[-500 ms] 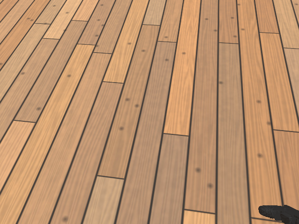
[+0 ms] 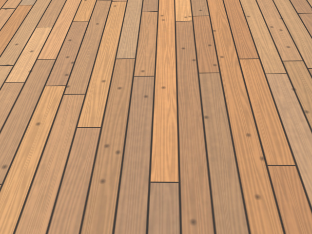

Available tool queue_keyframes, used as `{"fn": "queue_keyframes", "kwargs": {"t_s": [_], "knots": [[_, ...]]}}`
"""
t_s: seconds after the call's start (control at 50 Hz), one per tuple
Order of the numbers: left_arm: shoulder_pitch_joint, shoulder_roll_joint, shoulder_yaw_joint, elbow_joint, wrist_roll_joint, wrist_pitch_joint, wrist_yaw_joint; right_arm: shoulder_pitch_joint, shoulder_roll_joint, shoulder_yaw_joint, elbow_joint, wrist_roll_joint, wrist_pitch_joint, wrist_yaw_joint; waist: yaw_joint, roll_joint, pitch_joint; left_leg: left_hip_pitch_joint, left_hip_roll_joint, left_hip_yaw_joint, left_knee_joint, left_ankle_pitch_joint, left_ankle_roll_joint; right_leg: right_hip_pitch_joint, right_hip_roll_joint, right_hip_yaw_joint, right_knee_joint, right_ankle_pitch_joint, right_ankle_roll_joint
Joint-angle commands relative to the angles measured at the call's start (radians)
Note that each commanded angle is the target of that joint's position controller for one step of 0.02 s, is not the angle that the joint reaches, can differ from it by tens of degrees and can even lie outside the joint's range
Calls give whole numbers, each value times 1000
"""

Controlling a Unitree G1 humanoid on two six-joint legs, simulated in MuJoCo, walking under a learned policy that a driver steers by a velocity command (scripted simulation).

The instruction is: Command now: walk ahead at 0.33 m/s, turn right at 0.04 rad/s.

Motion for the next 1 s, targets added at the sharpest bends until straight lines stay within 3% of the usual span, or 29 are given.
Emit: {"fn": "queue_keyframes", "kwargs": {"t_s": [0.02,0.04,0.08,0.14,0.18,0.26,0.32,0.34,0.36,0.38,0.4,0.42,0.44,0.48,0.54,0.6,0.66,0.72,0.78,0.82,0.84,0.86,0.88,0.9,0.92,0.94,0.96,0.98,1.0], "knots": [[203,207,59,8,-3,-43,-5,-166,-97,-19,-128,4,-51,-2,106,-290,97,-464,-8,-11,268,-209,8,265,-323,539,-361,-245,-247],[193,181,52,3,5,-56,-4,-147,-124,-31,-120,11,-60,5,88,-236,87,-523,31,-58,384,-232,14,306,-332,532,-337,-142,-255],[159,158,47,-9,-13,-68,-4,-128,-107,-30,-106,12,-70,22,65,-156,49,-572,86,-78,415,-124,20,365,-303,432,-326,-3,-224],[128,153,45,-9,-14,-57,-7,-185,-65,-17,-112,2,-67,40,64,-131,48,-433,84,-24,258,32,-15,273,-221,252,-363,138,-181],[127,176,53,-6,-14,-54,-10,-213,-47,-6,-116,2,-60,47,70,-144,50,-303,60,6,141,116,-31,187,-183,169,-377,145,-169],[153,207,64,21,-25,-57,-18,-227,-92,-8,-124,12,-52,45,65,-162,69,-166,45,4,20,191,-22,136,-213,157,-369,119,-160],[130,198,59,31,-26,-55,-15,-80,-144,-34,-77,5,-50,32,-23,-141,26,47,22,19,-33,182,18,102,-197,114,-238,251,-114],[128,164,47,30,-20,-56,-14,53,-187,-56,-38,6,-49,22,-81,-99,-43,218,47,-14,-47,170,46,50,-146,55,-59,332,-82],[141,96,24,-3,-4,-60,-11,186,-275,-79,-19,-10,-47,11,-114,97,-158,458,261,-306,-106,76,129,-162,-55,-32,295,159,-19],[194,49,10,-22,-12,-79,-6,245,-311,-85,-4,-7,-44,21,-101,327,-241,598,404,-732,-285,-171,250,-407,63,21,564,-278,13],[160,145,33,-13,-33,-90,-10,181,-237,-61,-15,2,-50,25,-93,209,-147,526,394,-725,-319,-288,235,-509,0,95,701,-250,1],[100,175,41,-23,-44,-96,-14,119,-190,-49,-30,2,-55,26,-75,149,-52,420,362,-592,-318,-236,199,-540,-49,78,708,-155,-24],[76,164,40,-20,-36,-96,-9,61,-167,-43,-44,-9,-58,28,-47,81,-14,323,319,-494,-330,-133,177,-503,-87,62,675,-64,-31],[72,135,42,-16,-18,-85,-8,15,-122,-31,-51,-24,-62,30,-3,83,18,198,258,-360,-367,49,165,-420,-129,64,599,34,-29],[44,104,37,-27,-10,-67,-10,43,-130,-34,-34,-15,-71,22,11,59,34,162,241,-263,-412,221,184,-419,-136,46,507,106,-4],[-57,84,27,-60,-4,-68,-14,86,-154,-40,-15,-11,-66,6,-8,27,55,181,230,-193,-424,342,180,-457,-129,35,325,236,21],[-166,60,12,-86,-10,-77,-29,135,-165,-41,1,-3,-60,-3,-43,32,76,176,202,-125,-436,356,157,-403,-95,-1,139,372,19],[-264,59,4,-117,-19,-83,-48,204,-170,-41,27,4,-50,-6,-77,25,101,234,222,-115,-423,344,155,-390,-69,-16,37,406,9],[-324,71,2,-147,-22,-90,-68,241,-177,-46,47,6,-33,-9,-76,32,112,344,268,-123,-369,413,146,-408,-52,-11,-22,340,-19],[-294,97,10,-146,-21,-91,-75,232,-192,-52,48,7,-24,-13,-41,52,82,394,283,-118,-301,571,128,-336,-27,-25,-46,262,-47],[-235,122,21,-132,-19,-91,-74,220,-203,-56,45,6,-20,-15,-3,72,37,403,275,-108,-227,743,117,-236,4,-49,-48,228,-65],[-100,159,42,-92,-17,-90,-68,202,-198,-53,40,4,-14,-16,72,70,-48,376,237,-74,-69,877,94,-48,34,-76,-71,241,-96],[81,209,63,-45,-10,-87,-58,196,-173,-40,22,-6,-13,-19,146,45,-178,212,192,-46,167,761,64,257,-42,-1,-24,269,-143],[198,311,87,-21,8,-81,-52,313,-55,-4,-1,-14,-32,-8,117,-173,-347,-214,34,-2,580,313,-9,687,-314,448,-40,125,-303],[217,238,66,-11,-7,-77,-52,300,-70,-4,17,-4,-58,-1,129,-243,-416,-371,-31,-137,740,-254,-10,734,-387,728,-202,13,-342],[140,190,46,-18,-13,-76,-50,197,-166,-32,-17,25,-74,5,126,-185,-242,-466,35,-160,799,-218,6,604,-346,598,-234,-44,-283],[60,165,37,-31,-11,-75,-47,124,-168,-32,-39,35,-81,4,98,-125,-124,-466,89,-125,760,-124,13,438,-307,459,-263,5,-251],[1,138,29,-34,-4,-78,-51,94,-153,-33,-43,21,-79,0,64,-70,-43,-431,125,-107,690,-54,8,289,-266,363,-304,79,-236],[-36,112,21,-37,5,-85,-54,110,-143,-39,-37,10,-67,-4,25,-88,-13,-364,157,-115,634,-5,4,191,-229,293,-338,137,-219]]}}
